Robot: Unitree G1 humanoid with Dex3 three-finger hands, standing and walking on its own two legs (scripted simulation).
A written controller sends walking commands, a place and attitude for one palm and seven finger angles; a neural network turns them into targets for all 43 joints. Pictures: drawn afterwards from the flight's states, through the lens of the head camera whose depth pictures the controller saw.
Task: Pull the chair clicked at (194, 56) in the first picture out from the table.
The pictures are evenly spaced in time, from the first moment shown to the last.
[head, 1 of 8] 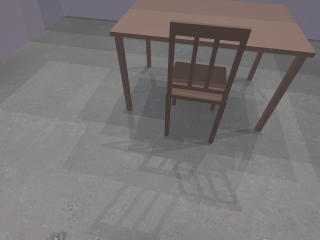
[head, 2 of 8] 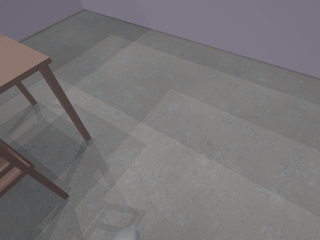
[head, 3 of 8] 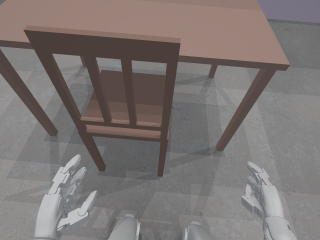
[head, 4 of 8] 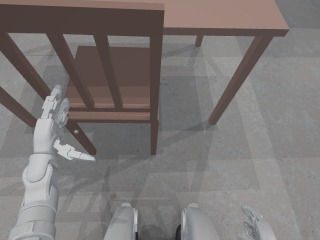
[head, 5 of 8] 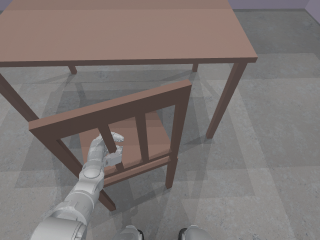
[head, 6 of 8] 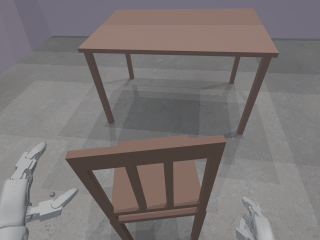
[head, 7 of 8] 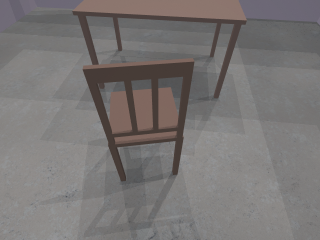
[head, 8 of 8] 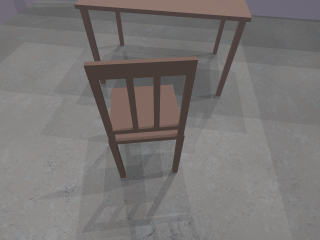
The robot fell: no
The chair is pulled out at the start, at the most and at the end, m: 0.00 0.66 0.66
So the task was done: yes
